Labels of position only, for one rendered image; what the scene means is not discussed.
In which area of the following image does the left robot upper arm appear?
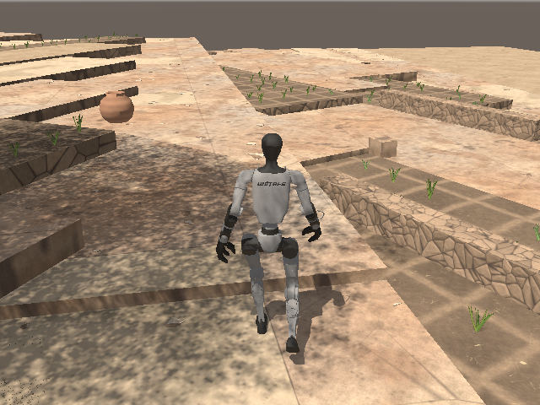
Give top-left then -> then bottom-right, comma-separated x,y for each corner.
229,170 -> 254,217

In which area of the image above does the robot head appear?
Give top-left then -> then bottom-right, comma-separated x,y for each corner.
257,133 -> 286,174

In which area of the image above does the right robot forearm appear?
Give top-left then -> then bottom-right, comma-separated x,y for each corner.
305,202 -> 320,230

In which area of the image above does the robot left hand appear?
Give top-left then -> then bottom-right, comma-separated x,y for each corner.
216,241 -> 235,263

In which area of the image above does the robot left shin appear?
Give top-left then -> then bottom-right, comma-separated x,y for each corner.
250,268 -> 265,323

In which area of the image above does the left robot forearm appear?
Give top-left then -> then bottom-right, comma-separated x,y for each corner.
219,203 -> 237,243

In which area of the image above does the right robot upper arm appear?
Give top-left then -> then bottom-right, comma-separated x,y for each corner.
289,170 -> 314,216

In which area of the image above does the robot right hand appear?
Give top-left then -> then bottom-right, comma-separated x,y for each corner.
302,226 -> 321,242

